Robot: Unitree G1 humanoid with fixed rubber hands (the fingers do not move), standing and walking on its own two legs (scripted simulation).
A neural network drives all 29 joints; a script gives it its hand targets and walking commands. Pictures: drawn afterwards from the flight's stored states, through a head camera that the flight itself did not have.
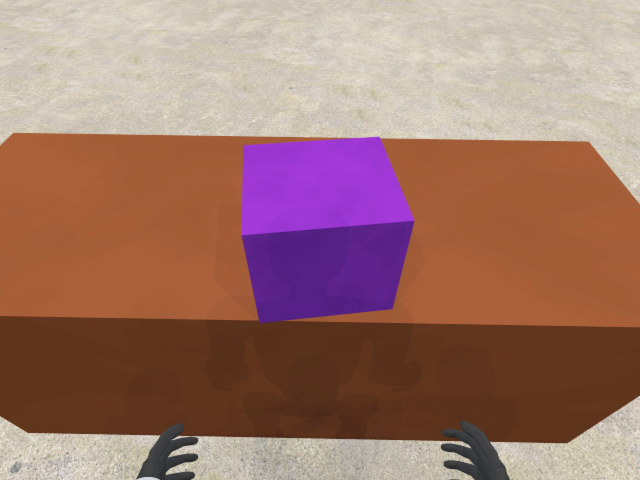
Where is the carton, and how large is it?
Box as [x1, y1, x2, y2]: [242, 137, 414, 322]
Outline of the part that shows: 379,137 243,145 242,239 259,322 392,308 414,220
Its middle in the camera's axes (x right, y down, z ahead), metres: +0.00 -0.02 +0.68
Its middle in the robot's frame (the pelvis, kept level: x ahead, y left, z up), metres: +0.53 +0.01 -0.01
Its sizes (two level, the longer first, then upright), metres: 0.236 0.213 0.220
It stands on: a pedestal, 0.65 m high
